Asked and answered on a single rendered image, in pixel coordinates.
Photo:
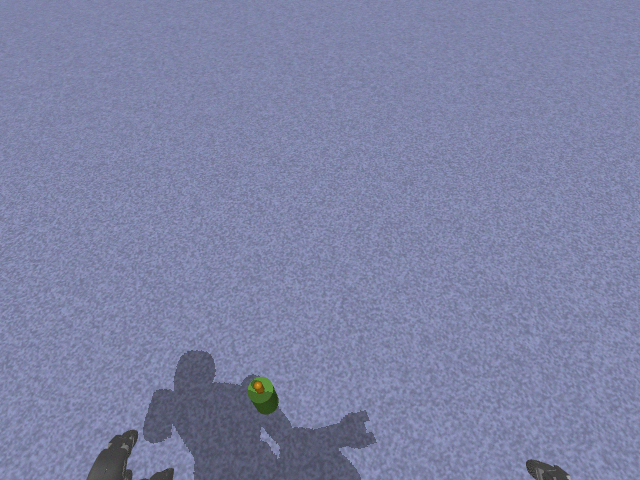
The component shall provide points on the left robot hand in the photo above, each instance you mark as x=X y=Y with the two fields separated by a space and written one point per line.
x=111 y=463

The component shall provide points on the right robot hand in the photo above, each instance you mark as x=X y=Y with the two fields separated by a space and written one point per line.
x=543 y=471

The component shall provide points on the bottle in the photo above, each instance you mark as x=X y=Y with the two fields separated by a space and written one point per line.
x=263 y=395

